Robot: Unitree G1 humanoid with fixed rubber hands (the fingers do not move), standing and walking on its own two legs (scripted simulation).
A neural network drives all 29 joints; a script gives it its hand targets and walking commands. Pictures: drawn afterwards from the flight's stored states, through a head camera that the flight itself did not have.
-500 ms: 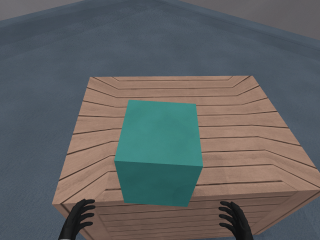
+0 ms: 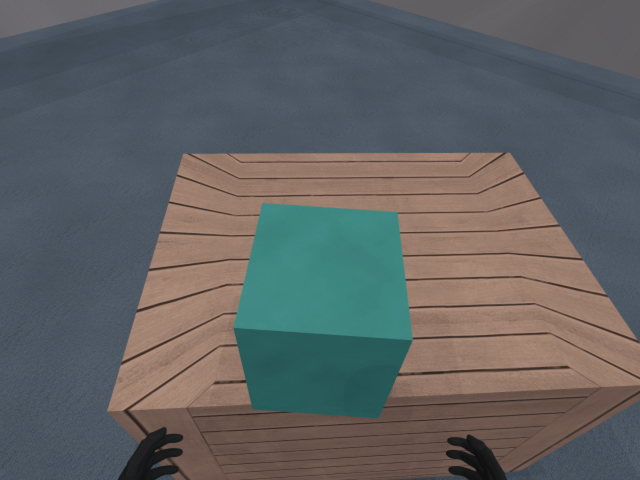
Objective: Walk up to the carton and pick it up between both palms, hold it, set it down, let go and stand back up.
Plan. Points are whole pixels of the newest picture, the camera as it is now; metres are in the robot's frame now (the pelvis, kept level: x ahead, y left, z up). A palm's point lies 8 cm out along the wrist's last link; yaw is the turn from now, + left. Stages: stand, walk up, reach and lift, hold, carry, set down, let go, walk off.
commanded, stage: set down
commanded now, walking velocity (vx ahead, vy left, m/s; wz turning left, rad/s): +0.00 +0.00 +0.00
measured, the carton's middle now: (322, 314) +0.38 +0.00 -0.04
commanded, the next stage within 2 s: let go in 0.34 s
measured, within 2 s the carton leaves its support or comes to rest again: neither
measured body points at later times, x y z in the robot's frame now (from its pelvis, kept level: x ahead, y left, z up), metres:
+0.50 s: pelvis -0.01 +0.00 +0.00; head -0.01 +0.00 +0.45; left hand +0.15 +0.22 -0.09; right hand +0.14 -0.23 -0.10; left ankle -0.03 +0.12 -0.74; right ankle +0.00 -0.10 -0.74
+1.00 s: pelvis -0.01 -0.01 -0.01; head -0.03 -0.01 +0.44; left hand +0.12 +0.23 -0.10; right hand +0.12 -0.25 -0.11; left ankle -0.03 +0.12 -0.74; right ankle +0.00 -0.10 -0.74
